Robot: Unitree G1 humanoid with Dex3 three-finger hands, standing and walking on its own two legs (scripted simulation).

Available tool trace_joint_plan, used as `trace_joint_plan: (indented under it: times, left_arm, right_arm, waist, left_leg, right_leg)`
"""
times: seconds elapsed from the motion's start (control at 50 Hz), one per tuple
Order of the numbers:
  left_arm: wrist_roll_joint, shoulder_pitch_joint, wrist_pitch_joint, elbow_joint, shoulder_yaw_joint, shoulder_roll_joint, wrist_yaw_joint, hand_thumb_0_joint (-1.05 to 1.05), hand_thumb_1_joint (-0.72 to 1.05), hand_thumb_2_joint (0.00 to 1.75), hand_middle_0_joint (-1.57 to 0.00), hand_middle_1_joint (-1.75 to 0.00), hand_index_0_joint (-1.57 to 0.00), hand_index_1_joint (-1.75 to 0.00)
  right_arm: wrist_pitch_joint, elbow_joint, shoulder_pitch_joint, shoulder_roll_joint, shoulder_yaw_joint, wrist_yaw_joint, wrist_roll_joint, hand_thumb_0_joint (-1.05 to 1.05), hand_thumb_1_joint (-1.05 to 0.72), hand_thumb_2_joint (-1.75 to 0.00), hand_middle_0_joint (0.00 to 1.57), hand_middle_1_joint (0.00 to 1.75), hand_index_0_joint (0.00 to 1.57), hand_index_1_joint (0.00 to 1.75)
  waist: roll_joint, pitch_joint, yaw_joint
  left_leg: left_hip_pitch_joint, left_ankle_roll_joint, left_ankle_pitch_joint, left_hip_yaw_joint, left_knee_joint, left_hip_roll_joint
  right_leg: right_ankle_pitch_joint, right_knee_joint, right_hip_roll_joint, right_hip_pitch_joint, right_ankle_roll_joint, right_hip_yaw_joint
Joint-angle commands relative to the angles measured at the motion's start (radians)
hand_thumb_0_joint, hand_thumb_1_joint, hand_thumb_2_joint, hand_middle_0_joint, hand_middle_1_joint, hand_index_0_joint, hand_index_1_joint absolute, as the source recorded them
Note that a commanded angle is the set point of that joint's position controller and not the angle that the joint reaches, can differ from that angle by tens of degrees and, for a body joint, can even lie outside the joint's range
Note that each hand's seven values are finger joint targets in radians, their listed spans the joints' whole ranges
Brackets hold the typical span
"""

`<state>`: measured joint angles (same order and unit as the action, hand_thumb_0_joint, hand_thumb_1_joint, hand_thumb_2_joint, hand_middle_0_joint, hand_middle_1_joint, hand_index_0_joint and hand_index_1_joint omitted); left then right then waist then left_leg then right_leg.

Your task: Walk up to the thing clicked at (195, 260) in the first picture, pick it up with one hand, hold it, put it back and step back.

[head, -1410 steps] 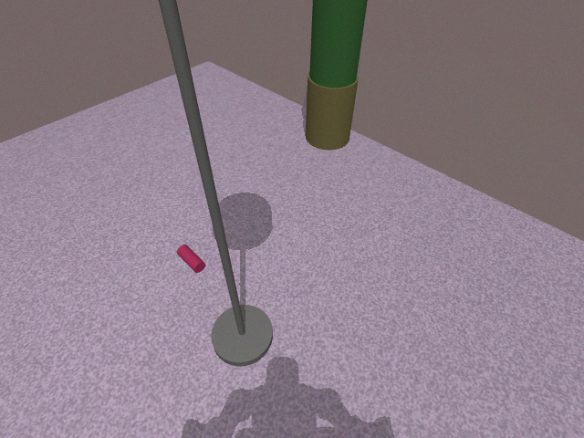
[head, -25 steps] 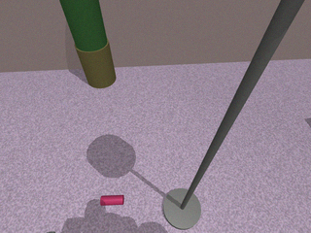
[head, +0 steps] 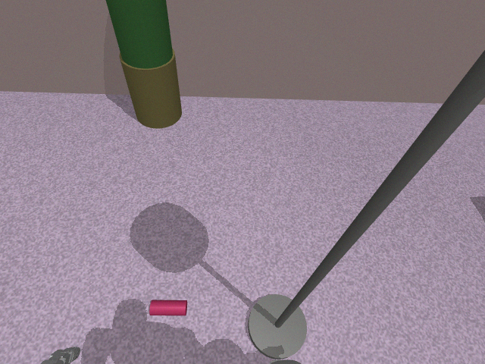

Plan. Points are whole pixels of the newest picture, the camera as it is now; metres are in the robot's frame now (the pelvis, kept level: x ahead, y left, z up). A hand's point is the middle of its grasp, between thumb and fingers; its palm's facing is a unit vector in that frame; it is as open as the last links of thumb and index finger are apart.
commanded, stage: walk up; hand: left
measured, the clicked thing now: (168, 307) +0.39 +0.23 -0.74
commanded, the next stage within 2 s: stand in 1.54 s
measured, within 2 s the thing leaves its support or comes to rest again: neither
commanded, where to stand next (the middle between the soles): +0.02 -0.02 m, yaw -3 degrees
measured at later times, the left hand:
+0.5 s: hand out of the picture +0.09 +0.24 -0.14, palm faces -0.02 -0.94 -0.33, open 7.4 cm
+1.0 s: hand out of the picture +0.01 +0.26 -0.14, palm faces -0.05 -0.94 -0.33, open 7.4 cm
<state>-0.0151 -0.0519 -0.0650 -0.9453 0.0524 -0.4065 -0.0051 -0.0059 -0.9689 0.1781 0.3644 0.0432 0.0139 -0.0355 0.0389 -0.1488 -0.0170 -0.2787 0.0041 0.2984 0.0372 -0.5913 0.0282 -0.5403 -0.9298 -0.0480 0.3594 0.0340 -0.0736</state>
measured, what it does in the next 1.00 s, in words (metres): steps on the spot: right foot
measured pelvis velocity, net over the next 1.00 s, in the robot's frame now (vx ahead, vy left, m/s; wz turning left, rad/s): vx -0.04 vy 0.00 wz -0.04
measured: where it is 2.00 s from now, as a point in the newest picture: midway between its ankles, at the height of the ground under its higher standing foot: outside the picture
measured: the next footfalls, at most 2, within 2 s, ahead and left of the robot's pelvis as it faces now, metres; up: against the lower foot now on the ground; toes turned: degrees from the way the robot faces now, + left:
right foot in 0.10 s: -0.01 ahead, -0.13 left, +0.00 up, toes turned -4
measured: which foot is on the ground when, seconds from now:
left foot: down 0.00-1.00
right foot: up 0.00-0.08, down 0.10-1.00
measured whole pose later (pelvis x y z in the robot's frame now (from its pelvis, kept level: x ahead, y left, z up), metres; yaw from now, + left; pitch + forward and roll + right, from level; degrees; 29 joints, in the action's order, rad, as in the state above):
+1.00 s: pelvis -0.04 +0.00 +0.02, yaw -2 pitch -3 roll +0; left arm 0.01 -0.15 -0.01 -1.15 0.01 -0.35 -0.02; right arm -0.01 -1.13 0.12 0.34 0.02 -0.02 -0.01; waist 0.00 -0.06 0.01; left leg -0.15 0.02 0.14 0.02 -0.34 0.02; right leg -0.18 -0.32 0.02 0.10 -0.03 -0.04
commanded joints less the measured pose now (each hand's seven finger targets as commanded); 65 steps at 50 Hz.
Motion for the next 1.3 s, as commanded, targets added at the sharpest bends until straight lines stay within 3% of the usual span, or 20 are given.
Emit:
trace_joint_plan:
  times: [0.0, 0.04, 0.06, 0.08, 0.1, 0.12, 0.14, 0.16, 0.18, 0.2, 0.22, 0.24, 0.26, 0.3, 0.34, 0.42, 0.78, 0.9, 1.28]
  left_arm:
    - [0.006, -0.009, 0.047, 0.065, 0.029, -0.128, 0.007, 0.00, 0.90, 0.90, -0.20, -0.30, -0.20, -0.30]
    - [0.010, -0.058, 0.061, 0.037, 0.027, -0.110, 0.012, 0.00, 0.90, 0.90, -0.20, -0.30, -0.20, -0.30]
    - [0.017, -0.104, 0.068, 0.011, 0.029, -0.117, 0.016, 0.00, 0.90, 0.90, -0.20, -0.30, -0.20, -0.30]
    - [0.024, -0.113, 0.076, 0.000, 0.038, -0.154, 0.023, 0.00, 0.90, 0.90, -0.20, -0.30, -0.20, -0.30]
    - [0.034, -0.103, 0.086, 0.001, 0.044, -0.198, 0.028, 0.00, 0.90, 0.90, -0.20, -0.30, -0.20, -0.30]
    - [0.037, -0.083, 0.091, 0.003, 0.046, -0.224, 0.028, 0.00, 0.90, 0.90, -0.20, -0.30, -0.20, -0.30]
    - [0.031, -0.038, 0.092, 0.022, 0.042, -0.274, 0.022, 0.00, 0.90, 0.90, -0.20, -0.30, -0.20, -0.30]
    - [0.031, 0.012, 0.094, 0.037, 0.032, -0.243, 0.017, 0.00, 0.90, 0.90, -0.20, -0.30, -0.20, -0.30]
    - [0.025, 0.034, 0.090, 0.036, 0.023, -0.211, 0.013, 0.00, 0.90, 0.90, -0.20, -0.30, -0.20, -0.30]
    - [0.022, 0.037, 0.090, 0.038, 0.021, -0.198, 0.014, 0.00, 0.90, 0.90, -0.20, -0.30, -0.20, -0.30]
    - [0.015, 0.030, 0.090, 0.024, 0.021, -0.188, 0.016, 0.00, 0.90, 0.90, -0.20, -0.30, -0.20, -0.30]
    - [0.012, 0.001, 0.090, 0.018, 0.021, -0.175, 0.017, 0.00, 0.90, 0.90, -0.20, -0.30, -0.20, -0.30]
    - [0.009, -0.022, 0.089, 0.011, 0.020, -0.174, 0.016, 0.00, 0.90, 0.90, -0.20, -0.30, -0.20, -0.30]
    - [0.008, -0.055, 0.086, -0.015, 0.019, -0.174, 0.016, 0.00, 0.90, 0.90, -0.20, -0.30, -0.20, -0.30]
    - [0.015, 0.004, 0.086, -0.020, 0.021, -0.174, 0.016, 0.00, 0.90, 0.90, -0.20, -0.30, -0.20, -0.30]
    - [0.011, 0.008, 0.087, -0.038, 0.011, -0.161, 0.011, 0.00, 0.90, 0.90, -0.20, -0.30, -0.20, -0.30]
    - [0.022, -0.020, 0.083, -0.125, 0.002, -0.145, -0.005, 0.00, 0.90, 0.90, -0.20, -0.30, -0.20, -0.30]
    - [0.025, -0.025, 0.089, -0.140, 0.003, -0.149, -0.001, 0.00, 0.90, 0.90, -0.20, -0.30, -0.20, -0.30]
    - [0.018, -0.023, 0.090, -0.139, 0.000, -0.149, 0.011, 0.00, 0.90, 0.90, -0.20, -0.30, -0.20, -0.30]
  right_arm:
    - [-0.023, 0.079, -0.009, 0.261, 0.057, 0.021, 0.007, 0.00, -0.90, -0.90, 0.20, 0.30, 0.20, 0.30]
    - [-0.009, 0.084, -0.026, 0.260, 0.055, 0.017, 0.010, 0.00, -0.90, -0.90, 0.20, 0.30, 0.20, 0.30]
    - [-0.001, 0.094, -0.043, 0.262, 0.053, 0.014, 0.016, 0.00, -0.90, -0.90, 0.20, 0.30, 0.20, 0.30]
    - [0.004, 0.099, -0.049, 0.243, 0.047, 0.011, 0.027, 0.00, -0.90, -0.90, 0.20, 0.30, 0.20, 0.30]
    - [0.003, 0.108, -0.051, 0.213, 0.034, 0.008, 0.040, 0.00, -0.90, -0.90, 0.20, 0.30, 0.20, 0.30]
    - [-0.002, 0.121, -0.062, 0.172, 0.019, 0.005, 0.047, 0.00, -0.90, -0.90, 0.20, 0.30, 0.20, 0.30]
    - [0.006, 0.102, -0.067, 0.184, 0.024, 0.012, 0.045, 0.00, -0.90, -0.90, 0.20, 0.30, 0.20, 0.30]
    - [0.006, 0.072, -0.041, 0.197, 0.034, 0.011, 0.038, 0.00, -0.90, -0.90, 0.20, 0.30, 0.20, 0.30]
    - [0.001, 0.057, -0.037, 0.203, 0.033, 0.007, 0.037, 0.00, -0.90, -0.90, 0.20, 0.30, 0.20, 0.30]
    - [-0.008, 0.052, -0.048, 0.212, 0.032, 0.001, 0.041, 0.00, -0.90, -0.90, 0.20, 0.30, 0.20, 0.30]
    - [-0.015, 0.043, -0.060, 0.212, 0.031, -0.002, 0.042, 0.00, -0.90, -0.90, 0.20, 0.30, 0.20, 0.30]
    - [-0.020, 0.039, -0.063, 0.215, 0.030, -0.003, 0.039, 0.00, -0.90, -0.90, 0.20, 0.30, 0.20, 0.30]
    - [-0.024, 0.041, -0.061, 0.217, 0.029, -0.001, 0.033, 0.00, -0.90, -0.90, 0.20, 0.30, 0.20, 0.30]
    - [-0.025, 0.037, -0.107, 0.225, 0.022, -0.002, 0.037, 0.00, -0.90, -0.90, 0.20, 0.30, 0.20, 0.30]
    - [-0.021, 0.016, -0.109, 0.211, 0.019, -0.004, 0.037, 0.00, -0.90, -0.90, 0.20, 0.30, 0.20, 0.30]
    - [-0.025, -0.011, -0.139, 0.205, 0.007, -0.007, 0.033, 0.00, -0.90, -0.90, 0.20, 0.30, 0.20, 0.30]
    - [-0.034, -0.075, -0.163, 0.200, 0.012, -0.015, 0.022, 0.00, -0.90, -0.90, 0.20, 0.30, 0.20, 0.30]
    - [-0.031, -0.084, -0.142, 0.196, 0.013, -0.016, 0.027, 0.00, -0.90, -0.90, 0.20, 0.30, 0.20, 0.30]
    - [-0.025, -0.096, -0.131, 0.188, 0.007, -0.011, 0.035, 0.00, -0.90, -0.90, 0.20, 0.30, 0.20, 0.30]
  waist:
    - [-0.224, 0.242, -0.005]
    - [-0.226, 0.258, 0.013]
    - [-0.200, 0.265, 0.033]
    - [-0.157, 0.277, 0.040]
    - [-0.068, 0.289, 0.031]
    - [0.030, 0.270, 0.026]
    - [0.099, 0.255, 0.032]
    - [0.108, 0.207, -0.003]
    - [0.098, 0.168, -0.021]
    - [0.080, 0.156, -0.027]
    - [0.075, 0.165, -0.020]
    - [0.073, 0.197, -0.004]
    - [0.075, 0.225, 0.007]
    - [0.058, 0.205, 0.033]
    - [0.031, 0.184, 0.011]
    - [-0.029, 0.168, 0.023]
    - [-0.080, 0.136, 0.027]
    - [-0.050, 0.149, 0.017]
    - [-0.032, 0.170, 0.014]
  left_leg:
    - [0.297, -0.204, -0.637, 0.172, 0.061, 0.198]
    - [0.276, -0.178, -0.625, 0.123, -0.009, 0.168]
    - [0.232, -0.151, -0.610, 0.085, -0.060, 0.146]
    - [0.165, -0.111, -0.541, 0.067, -0.094, 0.120]
    - [0.031, -0.069, -0.405, 0.063, -0.104, 0.085]
    - [-0.093, -0.030, -0.171, 0.020, -0.110, 0.019]
    - [0.003, -0.018, 0.191, 0.003, -0.130, -0.003]
    - [0.090, -0.016, 0.200, 0.022, -0.137, 0.012]
    - [0.117, -0.022, 0.159, 0.023, -0.049, 0.012]
    - [0.102, -0.024, -0.010, 0.017, 0.064, 0.018]
    - [0.145, -0.033, -0.258, 0.042, 0.105, 0.040]
    - [0.211, -0.058, -0.413, 0.059, 0.118, 0.067]
    - [0.245, -0.076, -0.493, 0.057, 0.107, 0.083]
    - [0.216, -0.070, -0.430, 0.062, 0.082, 0.094]
    - [0.190, -0.042, -0.338, 0.029, 0.133, 0.068]
    - [0.196, -0.035, -0.268, 0.046, 0.213, 0.077]
    - [0.121, -0.027, 0.019, 0.096, 0.375, 0.097]
    - [0.146, -0.028, -0.039, 0.086, 0.345, 0.090]
    - [0.183, -0.023, -0.274, 0.057, 0.296, 0.088]
  right_leg:
    - [0.009, 0.194, 0.039, 0.030, -0.020, 0.020]
    - [0.117, 0.442, 0.035, -0.086, -0.020, 0.075]
    - [0.273, 0.578, 0.034, -0.177, -0.016, 0.092]
    - [0.449, 0.597, 0.068, -0.270, 0.009, 0.035]
    - [0.661, 0.535, 0.142, -0.376, 0.038, -0.088]
    - [0.720, 0.531, 0.259, -0.425, 0.090, -0.226]
    - [0.749, 0.516, 0.376, -0.253, 0.199, -0.307]
    - [0.752, 0.499, 0.364, -0.154, 0.200, -0.284]
    - [0.705, 0.505, 0.311, -0.113, 0.151, -0.199]
    - [0.699, 0.481, 0.247, -0.169, 0.090, -0.110]
    - [0.721, 0.458, 0.204, -0.166, 0.041, -0.064]
    - [0.740, 0.435, 0.168, -0.167, 0.012, -0.033]
    - [0.746, 0.427, 0.151, -0.178, 0.004, -0.026]
    - [0.601, 0.520, 0.152, -0.183, 0.001, -0.036]
    - [0.571, 0.542, 0.170, -0.206, 0.010, -0.054]
    - [0.459, 0.597, 0.165, -0.198, 0.008, -0.056]
    - [0.319, 0.670, 0.142, -0.227, -0.013, -0.037]
    - [0.326, 0.679, 0.150, -0.213, -0.015, -0.043]
    - [0.516, 0.657, 0.159, -0.241, -0.021, -0.030]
